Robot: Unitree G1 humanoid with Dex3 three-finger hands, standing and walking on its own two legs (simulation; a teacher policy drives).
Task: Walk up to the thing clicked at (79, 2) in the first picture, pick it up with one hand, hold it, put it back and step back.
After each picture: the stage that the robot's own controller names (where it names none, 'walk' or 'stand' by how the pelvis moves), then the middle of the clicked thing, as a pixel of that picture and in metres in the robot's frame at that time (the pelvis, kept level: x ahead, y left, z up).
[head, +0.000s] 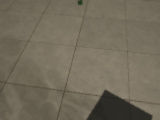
stand; (80, 0) +2.24 +0.06 -0.72
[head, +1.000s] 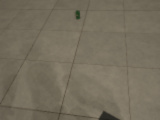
walk; (77, 14) +2.09 +0.22 -0.71
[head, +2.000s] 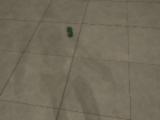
walk; (70, 32) +1.47 +0.27 -0.72
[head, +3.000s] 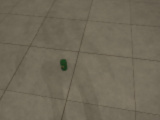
walk; (63, 65) +0.99 +0.26 -0.71
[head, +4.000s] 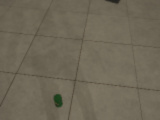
walk; (58, 100) +0.61 +0.21 -0.69
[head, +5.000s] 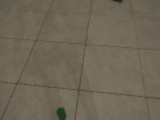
stand; (61, 114) +0.48 +0.20 -0.70
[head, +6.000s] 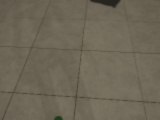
stand; out of the picture +0.44 +0.21 -0.72
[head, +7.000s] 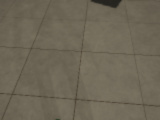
stand; out of the picture +0.42 +0.21 -0.73
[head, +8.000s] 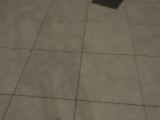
stand; out of the picture +0.42 +0.21 -0.73
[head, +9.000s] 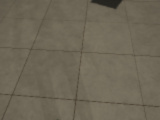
stand; out of the picture +0.41 +0.21 -0.73
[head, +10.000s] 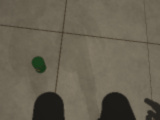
go down; (39, 65) +0.48 +0.22 -0.43
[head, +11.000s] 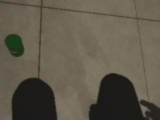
go down; (15, 46) +0.49 +0.25 -0.30
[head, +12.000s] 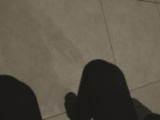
close in; out of the picture +0.47 +0.30 -0.23
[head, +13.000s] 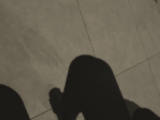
close; out of the picture +0.46 +0.32 -0.23
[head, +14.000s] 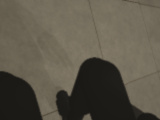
lift; out of the picture +0.43 +0.28 -0.21
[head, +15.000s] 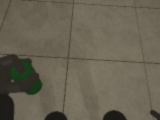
lift; (27, 79) +0.34 +0.19 -0.01
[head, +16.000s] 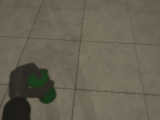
hold; (43, 87) +0.33 +0.16 +0.00
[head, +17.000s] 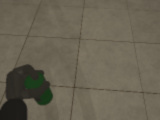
hold; (39, 89) +0.33 +0.17 -0.02
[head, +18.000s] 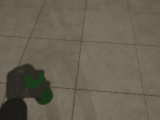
crouch; (40, 89) +0.33 +0.17 -0.01
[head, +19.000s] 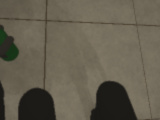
crouch; (3, 46) +0.46 +0.24 -0.10
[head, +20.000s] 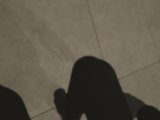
lower; out of the picture +0.44 +0.32 -0.23
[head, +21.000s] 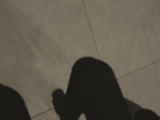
lower; out of the picture +0.44 +0.32 -0.23
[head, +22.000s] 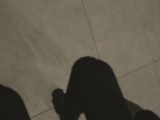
lower; out of the picture +0.44 +0.32 -0.23
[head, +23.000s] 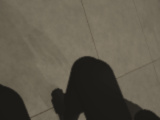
lower; out of the picture +0.44 +0.32 -0.23
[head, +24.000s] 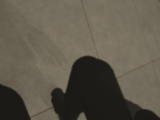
loosen; out of the picture +0.44 +0.32 -0.23
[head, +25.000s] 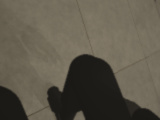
withdraw; out of the picture +0.43 +0.32 -0.23
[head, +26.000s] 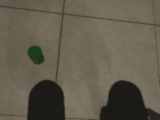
walk; (36, 55) +0.47 +0.24 -0.36
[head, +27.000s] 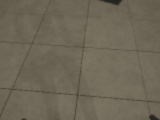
stand; out of the picture +0.41 +0.19 -0.66
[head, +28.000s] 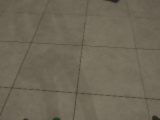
stand; out of the picture +0.42 +0.21 -0.67
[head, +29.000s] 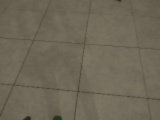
stand; out of the picture +0.41 +0.21 -0.67
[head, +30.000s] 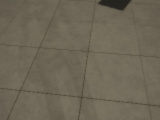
stand; out of the picture +0.43 +0.19 -0.72
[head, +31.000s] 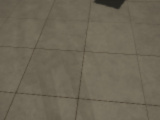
stand; out of the picture +0.40 +0.21 -0.73
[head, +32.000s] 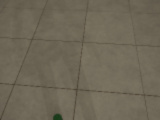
walk; out of the picture +0.41 +0.22 -0.72
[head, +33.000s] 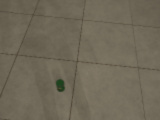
walk; (60, 85) +0.62 +0.16 -0.70
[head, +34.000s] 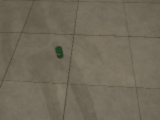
walk; (59, 52) +0.97 +0.28 -0.69
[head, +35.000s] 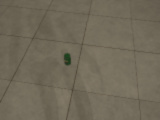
stand; (67, 59) +1.02 +0.18 -0.71
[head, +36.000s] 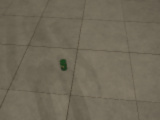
stand; (63, 65) +1.01 +0.20 -0.73
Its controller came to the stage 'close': yes
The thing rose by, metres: 0.69
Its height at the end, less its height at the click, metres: +0.00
